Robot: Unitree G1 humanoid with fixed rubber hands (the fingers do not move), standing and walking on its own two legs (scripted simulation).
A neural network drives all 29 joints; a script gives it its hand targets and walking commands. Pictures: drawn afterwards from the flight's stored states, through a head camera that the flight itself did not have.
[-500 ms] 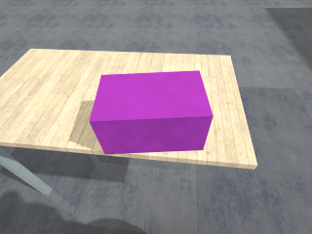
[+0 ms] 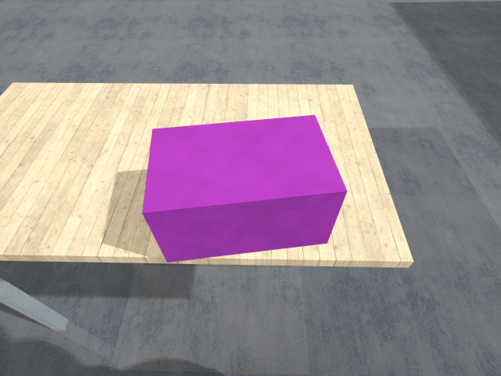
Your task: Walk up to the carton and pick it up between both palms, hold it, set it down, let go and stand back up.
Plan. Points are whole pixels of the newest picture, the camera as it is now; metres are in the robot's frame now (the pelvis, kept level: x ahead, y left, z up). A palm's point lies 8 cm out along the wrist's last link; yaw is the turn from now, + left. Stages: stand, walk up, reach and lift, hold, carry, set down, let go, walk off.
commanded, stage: walk up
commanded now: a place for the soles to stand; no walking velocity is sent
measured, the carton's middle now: (242, 187) +0.44 +0.03 +0.01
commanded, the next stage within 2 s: none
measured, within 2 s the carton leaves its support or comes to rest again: neither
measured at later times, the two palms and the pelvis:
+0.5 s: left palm out of the picture -0.01 +0.25 -0.12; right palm out of the picture +0.00 -0.28 -0.14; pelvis -0.01 +0.00 +0.00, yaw -3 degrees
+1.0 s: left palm out of the picture +0.07 +0.30 -0.13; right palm out of the picture +0.00 -0.19 -0.13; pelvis -0.01 +0.06 +0.00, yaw -6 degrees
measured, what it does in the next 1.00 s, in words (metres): steps on the spot: left foot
